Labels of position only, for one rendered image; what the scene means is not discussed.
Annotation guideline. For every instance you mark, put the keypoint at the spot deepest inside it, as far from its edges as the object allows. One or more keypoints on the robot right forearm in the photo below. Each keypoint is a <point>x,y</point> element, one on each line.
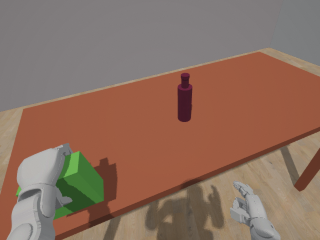
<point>263,229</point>

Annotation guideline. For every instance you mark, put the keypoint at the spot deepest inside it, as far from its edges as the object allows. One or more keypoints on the sponge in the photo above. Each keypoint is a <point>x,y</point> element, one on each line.
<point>79,181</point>

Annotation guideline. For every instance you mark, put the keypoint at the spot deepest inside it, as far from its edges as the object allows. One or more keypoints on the table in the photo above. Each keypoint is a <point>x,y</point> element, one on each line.
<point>241,108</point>

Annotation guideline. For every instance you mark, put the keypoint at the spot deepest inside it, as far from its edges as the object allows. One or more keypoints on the robot left hand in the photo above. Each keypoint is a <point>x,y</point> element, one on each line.
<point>45,167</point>

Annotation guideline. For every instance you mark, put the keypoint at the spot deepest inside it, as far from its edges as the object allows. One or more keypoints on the robot right hand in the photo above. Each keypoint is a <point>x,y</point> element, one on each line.
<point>243,211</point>

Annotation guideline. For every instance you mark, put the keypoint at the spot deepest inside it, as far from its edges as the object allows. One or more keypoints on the robot left forearm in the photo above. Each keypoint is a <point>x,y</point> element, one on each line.
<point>32,216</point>

